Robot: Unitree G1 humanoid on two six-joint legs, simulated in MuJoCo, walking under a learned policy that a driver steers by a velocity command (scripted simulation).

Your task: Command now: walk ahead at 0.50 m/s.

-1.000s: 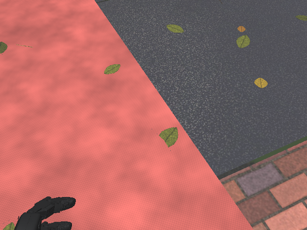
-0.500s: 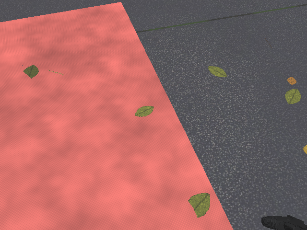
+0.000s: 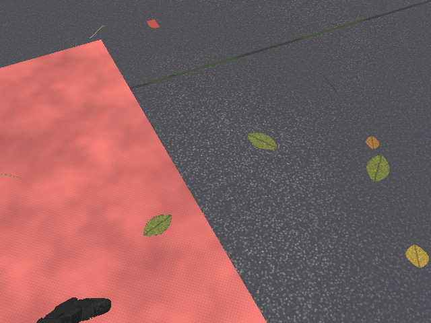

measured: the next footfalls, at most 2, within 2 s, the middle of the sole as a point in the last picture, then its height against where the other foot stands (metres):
right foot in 0.04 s outside the picture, level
left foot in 0.54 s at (168, 319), level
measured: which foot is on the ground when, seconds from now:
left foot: down 0.00-0.04, up 0.06-0.52, down 0.54-1.00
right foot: up 0.00-0.02, down 0.04-0.56, up 0.58-1.00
